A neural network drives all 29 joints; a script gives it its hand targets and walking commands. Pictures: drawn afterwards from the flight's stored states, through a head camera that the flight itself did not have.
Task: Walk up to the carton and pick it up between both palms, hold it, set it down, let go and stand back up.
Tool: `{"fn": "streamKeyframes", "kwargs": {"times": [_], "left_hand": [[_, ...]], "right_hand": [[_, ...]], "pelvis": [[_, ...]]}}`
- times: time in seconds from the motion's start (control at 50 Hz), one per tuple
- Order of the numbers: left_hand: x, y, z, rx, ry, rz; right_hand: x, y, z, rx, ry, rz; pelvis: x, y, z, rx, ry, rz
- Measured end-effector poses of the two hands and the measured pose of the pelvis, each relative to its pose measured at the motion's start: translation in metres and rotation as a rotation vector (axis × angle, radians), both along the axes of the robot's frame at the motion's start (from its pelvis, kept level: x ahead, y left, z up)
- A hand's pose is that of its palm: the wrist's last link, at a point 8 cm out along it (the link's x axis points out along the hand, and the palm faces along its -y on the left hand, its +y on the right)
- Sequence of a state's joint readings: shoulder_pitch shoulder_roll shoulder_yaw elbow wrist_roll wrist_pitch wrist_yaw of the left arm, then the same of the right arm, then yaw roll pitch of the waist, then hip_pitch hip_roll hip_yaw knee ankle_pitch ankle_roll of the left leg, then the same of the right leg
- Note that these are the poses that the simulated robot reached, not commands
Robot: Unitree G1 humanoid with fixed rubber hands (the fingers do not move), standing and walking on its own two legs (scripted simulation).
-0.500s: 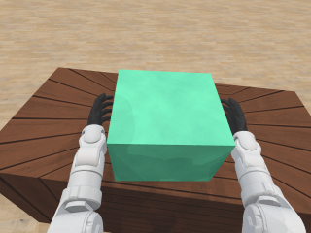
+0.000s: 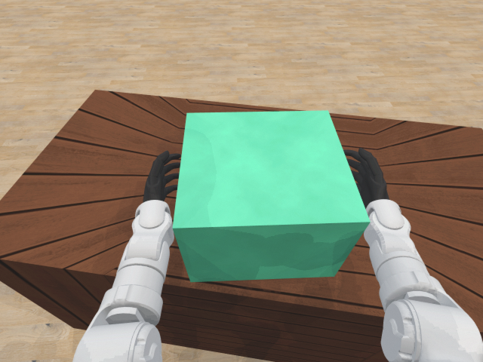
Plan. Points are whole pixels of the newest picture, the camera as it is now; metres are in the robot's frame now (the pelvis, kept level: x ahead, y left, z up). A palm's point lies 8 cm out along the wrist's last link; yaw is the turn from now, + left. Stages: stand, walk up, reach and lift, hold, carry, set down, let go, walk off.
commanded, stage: set down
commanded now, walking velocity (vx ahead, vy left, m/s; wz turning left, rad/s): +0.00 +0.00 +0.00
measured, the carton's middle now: (260, 194) +0.43 +0.02 +0.02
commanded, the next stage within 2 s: none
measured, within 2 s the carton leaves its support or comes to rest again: rests again in 1.14 s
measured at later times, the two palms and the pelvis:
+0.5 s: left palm (162, 201) +0.38 +0.19 +0.05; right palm (368, 191) +0.43 -0.18 +0.06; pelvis +0.00 -0.01 +0.00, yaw +0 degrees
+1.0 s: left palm (167, 212) +0.38 +0.19 +0.01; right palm (363, 198) +0.44 -0.18 +0.03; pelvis +0.00 -0.01 -0.01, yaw +0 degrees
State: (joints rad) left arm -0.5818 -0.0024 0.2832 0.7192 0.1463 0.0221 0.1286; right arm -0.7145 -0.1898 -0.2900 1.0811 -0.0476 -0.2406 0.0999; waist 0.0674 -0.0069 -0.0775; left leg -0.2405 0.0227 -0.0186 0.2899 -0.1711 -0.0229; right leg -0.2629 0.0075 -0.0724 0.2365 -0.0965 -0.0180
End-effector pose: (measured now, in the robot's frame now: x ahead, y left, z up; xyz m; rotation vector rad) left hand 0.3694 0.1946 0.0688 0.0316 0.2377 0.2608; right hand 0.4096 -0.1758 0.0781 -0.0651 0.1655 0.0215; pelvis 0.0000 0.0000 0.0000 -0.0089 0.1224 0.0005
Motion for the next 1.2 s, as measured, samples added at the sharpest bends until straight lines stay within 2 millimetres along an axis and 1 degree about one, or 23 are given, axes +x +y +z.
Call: {"fn": "streamKeyframes", "kwargs": {"times": [0.26,0.56,0.74,1.0,1.2], "left_hand": [[0.007,-0.002,-0.005,-0.015,0.021,0.02],[0.007,-0.005,-0.025,-0.028,0.057,0.038],[0.011,-0.008,-0.033,-0.033,0.06,0.044],[0.007,-0.006,-0.055,-0.038,0.07,0.047],[0.007,-0.007,-0.057,-0.038,0.051,0.045]], "right_hand": [[0.014,-0.001,0.0,-0.008,0.023,0.018],[0.022,-0.003,-0.018,-0.012,0.06,0.035],[0.028,-0.006,-0.024,-0.015,0.063,0.041],[0.026,-0.003,-0.044,-0.023,0.073,0.045],[0.023,-0.005,-0.051,-0.002,0.062,0.039]], "pelvis": [[0.003,-0.002,-0.001,-0.002,0.033,-0.002],[0.003,-0.006,-0.003,0.001,0.089,0.0],[0.004,-0.008,-0.004,0.003,0.122,-0.004],[0.003,-0.007,-0.006,0.002,0.168,-0.005],[-0.002,-0.003,-0.007,0.005,0.19,-0.024]]}}
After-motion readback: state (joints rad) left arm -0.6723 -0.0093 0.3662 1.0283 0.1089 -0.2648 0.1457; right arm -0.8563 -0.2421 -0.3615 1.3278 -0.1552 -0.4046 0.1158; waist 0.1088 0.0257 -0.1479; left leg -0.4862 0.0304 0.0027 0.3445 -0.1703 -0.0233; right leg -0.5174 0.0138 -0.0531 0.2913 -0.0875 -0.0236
